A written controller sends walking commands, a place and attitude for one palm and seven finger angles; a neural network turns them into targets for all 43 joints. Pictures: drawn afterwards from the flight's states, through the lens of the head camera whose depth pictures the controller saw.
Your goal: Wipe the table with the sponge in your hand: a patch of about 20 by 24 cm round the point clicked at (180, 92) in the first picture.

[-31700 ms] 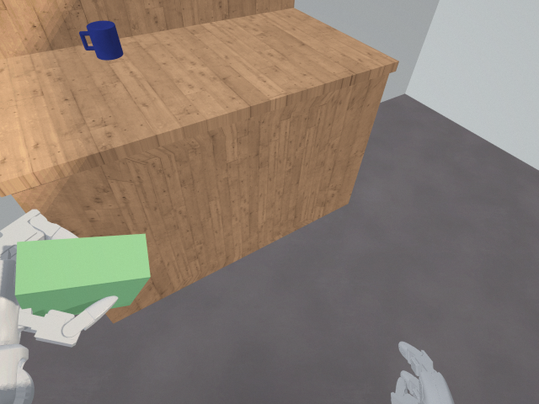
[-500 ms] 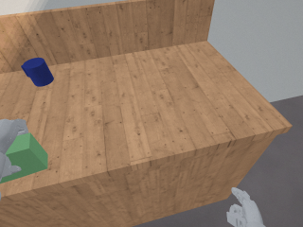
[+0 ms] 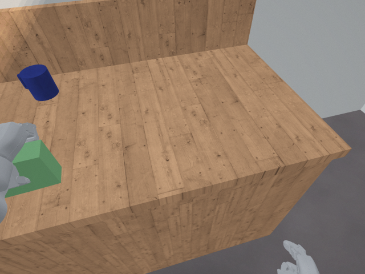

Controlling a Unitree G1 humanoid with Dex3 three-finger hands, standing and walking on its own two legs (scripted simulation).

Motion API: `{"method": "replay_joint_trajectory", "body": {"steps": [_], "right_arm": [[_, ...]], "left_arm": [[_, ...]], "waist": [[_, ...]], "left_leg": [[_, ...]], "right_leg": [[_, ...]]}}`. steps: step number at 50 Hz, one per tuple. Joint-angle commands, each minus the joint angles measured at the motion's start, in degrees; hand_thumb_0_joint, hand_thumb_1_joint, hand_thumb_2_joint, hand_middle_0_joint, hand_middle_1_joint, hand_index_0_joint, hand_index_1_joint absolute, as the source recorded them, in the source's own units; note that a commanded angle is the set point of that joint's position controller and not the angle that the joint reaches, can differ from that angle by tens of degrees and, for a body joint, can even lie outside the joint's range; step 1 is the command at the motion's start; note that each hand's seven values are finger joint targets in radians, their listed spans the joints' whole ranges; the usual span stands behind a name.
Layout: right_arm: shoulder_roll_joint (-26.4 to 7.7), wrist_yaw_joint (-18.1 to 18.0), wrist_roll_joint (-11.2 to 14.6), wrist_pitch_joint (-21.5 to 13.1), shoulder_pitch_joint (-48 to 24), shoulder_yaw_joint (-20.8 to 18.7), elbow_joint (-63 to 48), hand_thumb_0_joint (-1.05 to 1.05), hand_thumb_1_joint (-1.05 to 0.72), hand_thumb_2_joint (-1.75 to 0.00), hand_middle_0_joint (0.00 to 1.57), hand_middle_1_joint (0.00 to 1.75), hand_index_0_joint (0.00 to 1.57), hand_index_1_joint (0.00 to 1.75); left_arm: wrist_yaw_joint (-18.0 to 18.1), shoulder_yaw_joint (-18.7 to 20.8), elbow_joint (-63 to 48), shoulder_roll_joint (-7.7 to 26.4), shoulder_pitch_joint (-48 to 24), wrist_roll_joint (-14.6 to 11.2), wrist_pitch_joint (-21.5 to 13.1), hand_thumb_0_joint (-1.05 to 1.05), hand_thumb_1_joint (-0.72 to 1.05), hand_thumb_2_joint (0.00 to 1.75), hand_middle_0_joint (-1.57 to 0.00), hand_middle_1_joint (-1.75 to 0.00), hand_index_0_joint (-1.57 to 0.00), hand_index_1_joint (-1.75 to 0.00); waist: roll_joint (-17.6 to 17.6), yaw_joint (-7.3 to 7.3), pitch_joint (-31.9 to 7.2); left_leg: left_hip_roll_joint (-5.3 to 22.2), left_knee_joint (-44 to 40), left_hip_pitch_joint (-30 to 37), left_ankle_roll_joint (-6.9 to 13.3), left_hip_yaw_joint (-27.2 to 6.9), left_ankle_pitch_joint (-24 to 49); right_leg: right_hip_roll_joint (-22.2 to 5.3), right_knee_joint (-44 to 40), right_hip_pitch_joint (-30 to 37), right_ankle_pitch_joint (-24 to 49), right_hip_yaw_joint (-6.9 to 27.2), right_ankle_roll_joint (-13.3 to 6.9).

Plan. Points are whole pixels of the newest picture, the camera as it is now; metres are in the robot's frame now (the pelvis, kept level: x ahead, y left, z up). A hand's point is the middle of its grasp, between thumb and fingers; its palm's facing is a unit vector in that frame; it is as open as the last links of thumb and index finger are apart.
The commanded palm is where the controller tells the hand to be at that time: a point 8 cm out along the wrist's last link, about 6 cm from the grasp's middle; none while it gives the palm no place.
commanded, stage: wipe forward along the first lane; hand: left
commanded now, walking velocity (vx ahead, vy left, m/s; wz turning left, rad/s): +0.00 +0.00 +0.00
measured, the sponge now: (21, 174) +0.26 +0.40 +0.06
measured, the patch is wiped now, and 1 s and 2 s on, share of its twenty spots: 0.35 0.60 0.70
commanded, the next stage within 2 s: slide across to the middle lane in 0.90 s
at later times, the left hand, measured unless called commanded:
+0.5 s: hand (22, 140) +0.32 +0.41 +0.11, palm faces -0.09 +0.00 -1.00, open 9.1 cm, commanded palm +0.31 +0.40 +0.15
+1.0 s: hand (29, 122) +0.37 +0.43 +0.12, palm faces -0.15 +0.00 -0.99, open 9.1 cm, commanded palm +0.36 +0.41 +0.15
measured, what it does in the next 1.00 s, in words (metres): stands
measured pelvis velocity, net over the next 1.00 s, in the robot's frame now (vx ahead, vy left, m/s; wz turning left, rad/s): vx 0.01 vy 0.01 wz -0.02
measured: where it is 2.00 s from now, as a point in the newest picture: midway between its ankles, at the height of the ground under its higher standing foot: outside the picture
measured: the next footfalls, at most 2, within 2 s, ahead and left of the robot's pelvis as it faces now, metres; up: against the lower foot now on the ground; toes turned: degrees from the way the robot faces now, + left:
none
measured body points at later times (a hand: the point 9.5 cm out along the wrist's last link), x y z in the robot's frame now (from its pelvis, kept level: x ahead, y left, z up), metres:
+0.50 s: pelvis +0.00 +0.00 +0.00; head +0.03 -0.01 +0.44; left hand +0.32 +0.41 +0.17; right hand +0.13 -0.26 -0.13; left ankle +0.02 +0.10 -0.74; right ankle +0.00 -0.12 -0.74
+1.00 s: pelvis +0.01 +0.01 -0.01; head +0.06 +0.00 +0.44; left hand +0.38 +0.42 +0.17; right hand +0.09 -0.28 -0.13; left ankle +0.02 +0.10 -0.74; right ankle +0.00 -0.12 -0.74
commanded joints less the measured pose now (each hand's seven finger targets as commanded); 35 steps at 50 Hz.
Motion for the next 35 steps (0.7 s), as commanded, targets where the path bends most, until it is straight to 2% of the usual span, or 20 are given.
{"method": "replay_joint_trajectory", "body": {"steps": [1, 4, 5, 8, 10, 12, 15, 16, 18, 19, 20, 24, 25, 27, 28, 30, 31, 33, 34, 35], "right_arm": [[-8.4, -0.9, -0.3, -2.4, -4.2, -2.9, -7.5, 0.0, -0.9, -0.9, 0.2, 0.3, 0.2, 0.3], [-8.6, -0.5, -0.1, -1.6, -3.1, -3.3, -7.2, 0.0, -0.9, -0.9, 0.2, 0.3, 0.2, 0.3], [-8.5, -0.4, 0.2, -1.9, -3.7, -3.0, -7.5, 0.0, -0.9, -0.9, 0.2, 0.3, 0.2, 0.3], [-8.6, -0.1, -0.1, -1.3, -2.0, -3.6, -7.7, 0.0, -0.9, -0.9, 0.2, 0.3, 0.2, 0.3], [-8.8, -0.1, 0.1, -1.2, -2.0, -3.5, -7.7, 0.0, -0.9, -0.9, 0.2, 0.3, 0.2, 0.3], [-8.6, 0.1, -0.1, -1.0, -0.9, -4.0, -7.8, 0.0, -0.9, -0.9, 0.2, 0.3, 0.2, 0.3], [-9.0, 0.1, 0.1, -0.8, -0.8, -4.0, -7.6, 0.0, -0.9, -0.9, 0.2, 0.3, 0.2, 0.3], [-9.1, 0.1, -0.1, -0.6, 0.3, -4.2, -7.4, 0.0, -0.9, -0.9, 0.2, 0.3, 0.2, 0.3], [-9.2, 0.1, 0.1, -0.5, 0.8, -4.4, -6.6, 0.0, -0.9, -0.9, 0.2, 0.3, 0.2, 0.3], [-9.4, 0.1, 0.1, -0.6, 1.3, -4.5, -6.2, 0.0, -0.9, -0.9, 0.2, 0.3, 0.2, 0.3], [-9.5, 0.1, 0.3, -0.8, 0.9, -4.3, -6.3, 0.0, -0.9, -0.9, 0.2, 0.3, 0.2, 0.3], [-9.9, 0.1, 0.1, 0.1, 3.0, -4.6, -5.2, 0.0, -0.9, -0.9, 0.2, 0.3, 0.2, 0.3], [-10.0, 0.1, 0.3, 0.1, 2.5, -4.3, -5.4, 0.0, -0.9, -0.9, 0.2, 0.3, 0.2, 0.3], [-9.8, 0.2, 0.3, 0.3, 3.4, -4.4, -5.1, 0.0, -0.9, -0.9, 0.2, 0.3, 0.2, 0.3], [-9.9, 0.3, 0.3, 0.4, 3.6, -4.5, -5.3, 0.0, -0.9, -0.9, 0.2, 0.3, 0.2, 0.3], [-10.1, 0.2, 0.3, 0.7, 3.8, -4.4, -5.1, 0.0, -0.9, -0.9, 0.2, 0.3, 0.2, 0.3], [-9.9, 0.2, 0.2, 0.9, 4.5, -4.5, -5.4, 0.0, -0.9, -0.9, 0.2, 0.3, 0.2, 0.3], [-10.0, 0.3, 0.3, 1.1, 4.7, -4.5, -5.4, 0.0, -0.9, -0.9, 0.2, 0.3, 0.2, 0.3], [-10.2, 0.2, 0.3, 1.3, 5.3, -4.7, -5.1, 0.0, -0.9, -0.9, 0.2, 0.3, 0.2, 0.3], [-10.4, 0.2, 0.3, 1.2, 5.2, -4.5, -5.1, 0.0, -0.9, -0.9, 0.2, 0.3, 0.2, 0.3]], "left_arm": [[0.1, 3.7, 0.6, 18.0, -15.4, 4.6, 0.4, 0.0, 0.1, 1.3, -1.2, -1.6, -1.2, -1.6], [-1.4, 1.4, 3.7, 16.0, -16.6, 4.3, -0.8, 0.0, 0.1, 1.3, -1.2, -1.6, -1.2, -1.6], [-1.6, 3.3, 3.2, 18.1, -17.3, 4.3, -1.8, 0.0, 0.1, 1.3, -1.2, -1.6, -1.2, -1.6], [-1.8, 1.7, 4.1, 15.7, -16.4, 4.0, -3.6, 0.0, 0.1, 1.3, -1.2, -1.6, -1.2, -1.6], [-1.3, 5.0, 5.5, 19.4, -17.4, 3.9, -5.0, 0.0, 0.1, 1.3, -1.2, -1.6, -1.2, -1.6], [-0.7, 3.2, 5.6, 16.5, -16.8, 3.6, -6.0, 0.0, 0.1, 1.3, -1.2, -1.6, -1.2, -1.6], [0.4, 5.6, 6.4, 19.4, -18.7, 3.6, -7.1, 0.0, 0.1, 1.3, -1.2, -1.6, -1.2, -1.6], [0.7, 4.3, 7.9, 18.3, -19.9, 3.8, -7.0, 0.0, 0.1, 1.3, -1.2, -1.6, -1.2, -1.6], [1.3, 2.4, 9.8, 17.1, -23.6, 4.5, -6.9, 0.0, 0.1, 1.3, -1.2, -1.6, -1.2, -1.6], [1.6, 2.8, 10.8, 17.9, -24.7, 4.8, -6.9, 0.0, 0.1, 1.3, -1.2, -1.6, -1.2, -1.6], [1.9, 4.5, 10.9, 20.5, -26.2, 5.3, -7.1, 0.0, 0.1, 1.3, -1.2, -1.6, -1.2, -1.6], [1.7, 3.1, 16.2, 21.0, -29.0, 6.7, -6.3, 0.0, 0.1, 1.3, -1.2, -1.6, -1.2, -1.6], [1.4, 4.0, 16.3, 22.7, -30.6, 6.9, -6.6, 0.0, 0.1, 1.3, -1.2, -1.6, -1.2, -1.6], [0.9, 1.0, 18.6, 19.9, -31.5, 7.3, -6.5, 0.0, 0.1, 1.3, -1.2, -1.6, -1.2, -1.6], [0.6, 0.7, 18.1, 19.9, -31.8, 7.2, -6.9, 0.0, 0.1, 1.3, -1.2, -1.6, -1.2, -1.6], [0.3, 3.8, 19.5, 24.1, -33.0, 7.7, -7.8, 0.0, 0.1, 1.3, -1.2, -1.6, -1.2, -1.6], [0.0, 2.4, 20.7, 22.4, -32.1, 7.7, -8.0, 0.0, 0.1, 1.3, -1.2, -1.6, -1.2, -1.6], [-0.2, 1.4, 21.2, 21.7, -34.1, 7.3, -8.9, 0.0, 0.1, 1.3, -1.2, -1.6, -1.2, -1.6], [0.1, 3.7, 22.4, 24.1, -34.1, 7.4, -9.4, 0.0, 0.1, 1.3, -1.2, -1.6, -1.2, -1.6], [0.1, 5.2, 22.6, 26.2, -35.2, 7.6, -10.2, 0.0, 0.1, 1.3, -1.2, -1.6, -1.2, -1.6]], "waist": [[0.3, -2.06, -9.9], [-1.3, -3.01, -9.6], [0.0, -2.7, -10.7], [-0.8, -2.7, -10.9], [-1.4, -2.38, -9.8], [-1.4, -2.52, -10.3], [-1.1, -2.3, -10.2], [-2.4, -2.69, -10.4], [-1.8, -3.75, -8.8], [-1.8, -3.67, -9.4], [-1.0, -3.36, -10.4], [-2.5, -4.06, -12.6], [-1.1, -3.97, -13.1], [-0.9, -4.65, -12.5], [0.1, -4.52, -13.4], [0.5, -4.15, -14.2], [-1.0, -4.26, -14.3], [-0.9, -4.83, -12.6], [-2.0, -4.46, -13.1], [-1.4, -4.32, -13.4]], "left_leg": [[0.0, -3.8, 4.4, 1.1, -0.1, 7.5], [0.1, -3.2, 3.7, 1.1, 0.0, 7.5], [0.3, -3.4, 4.3, 1.3, -0.3, 7.8], [0.3, -2.7, 4.0, 1.3, -0.4, 9.0], [0.5, -3.0, 3.0, 1.4, -0.6, 8.2], [0.5, -2.6, 3.2, 1.3, -0.5, 9.3], [0.7, -2.9, 2.4, 1.4, -0.7, 8.3], [0.4, -2.6, 2.0, 1.5, -0.7, 8.0], [0.5, -2.9, 1.2, 1.4, -0.7, 5.5], [0.5, -2.7, 1.4, 1.4, -0.6, 5.4], [0.5, -2.8, 1.5, 1.5, -0.6, 5.9], [0.1, -1.8, 0.6, 1.5, 0.2, 7.0], [0.1, -1.9, 0.8, 1.6, 0.1, 7.4], [0.1, -1.7, 0.8, 1.6, 0.1, 6.9], [0.2, -1.5, 1.3, 1.6, 0.1, 7.0], [0.2, -1.3, 1.2, 1.7, 0.1, 8.6], [0.0, -0.9, 0.8, 1.9, 0.4, 8.9], [0.2, -1.3, 0.2, 1.9, 0.2, 7.3], [0.3, -1.1, 0.1, 2.0, 0.3, 7.5], [0.3, -1.3, -0.2, 2.0, 0.3, 8.5]], "right_leg": [[0.9, -3.6, -0.4, 3.2, 0.9, -3.9], [0.9, -3.6, -1.4, 4.2, 0.7, -3.3], [1.2, -3.3, -1.2, 4.2, 1.1, -3.7], [1.1, -3.0, -1.9, 5.3, 0.5, -3.6], [1.4, -2.9, -2.4, 4.5, 0.9, -3.8], [1.3, -2.5, -2.7, 5.4, 0.4, -3.6], [1.4, -2.2, -3.6, 4.4, 0.8, -3.8], [1.4, -2.2, -3.6, 4.3, 0.4, -3.7], [1.4, -2.5, -6.1, 2.0, 0.2, -3.4], [1.4, -2.3, -6.2, 2.0, 0.4, -3.4], [1.5, -2.1, -5.7, 2.2, 0.8, -3.7], [1.2, -2.0, -4.4, 4.1, 1.0, -3.5], [1.2, -2.0, -4.2, 4.4, 1.5, -3.8], [1.3, -2.0, -5.4, 3.8, 0.9, -3.6], [1.2, -2.1, -5.3, 4.0, 1.0, -3.6], [1.3, -1.9, -4.3, 5.4, 1.5, -4.0], [1.4, -1.8, -3.6, 6.3, 1.3, -3.8], [1.4, -2.1, -5.4, 4.8, 1.0, -3.6], [1.4, -2.0, -4.9, 5.2, 1.3, -3.7], [1.5, -1.8, -4.7, 5.9, 1.5, -3.9]]}}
